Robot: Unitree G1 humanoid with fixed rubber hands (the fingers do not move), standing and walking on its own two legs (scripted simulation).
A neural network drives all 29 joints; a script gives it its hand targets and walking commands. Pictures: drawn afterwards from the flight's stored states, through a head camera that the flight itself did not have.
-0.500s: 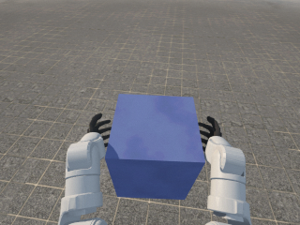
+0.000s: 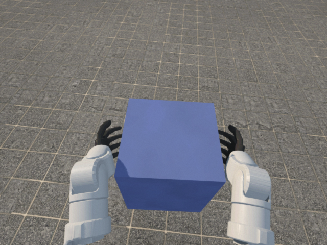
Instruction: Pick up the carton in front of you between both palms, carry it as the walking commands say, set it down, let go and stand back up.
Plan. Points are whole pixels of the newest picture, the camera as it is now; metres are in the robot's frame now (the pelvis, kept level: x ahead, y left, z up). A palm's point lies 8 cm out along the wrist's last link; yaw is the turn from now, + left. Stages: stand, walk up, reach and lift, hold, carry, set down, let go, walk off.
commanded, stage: carry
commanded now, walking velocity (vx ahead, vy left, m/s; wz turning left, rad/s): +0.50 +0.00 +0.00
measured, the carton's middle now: (167, 159) +0.34 +0.00 +0.00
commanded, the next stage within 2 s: none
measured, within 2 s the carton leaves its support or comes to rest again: neither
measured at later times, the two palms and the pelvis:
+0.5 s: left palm (120, 78) +0.56 +0.14 +0.08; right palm (217, 79) +0.58 -0.16 +0.08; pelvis +0.32 -0.02 +0.00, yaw +4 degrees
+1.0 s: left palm (115, 31) +0.88 +0.21 +0.07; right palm (189, 32) +0.88 -0.09 +0.08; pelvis +0.65 +0.06 +0.00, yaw +0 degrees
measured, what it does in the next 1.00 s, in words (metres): walks ahead: right foot, then left foot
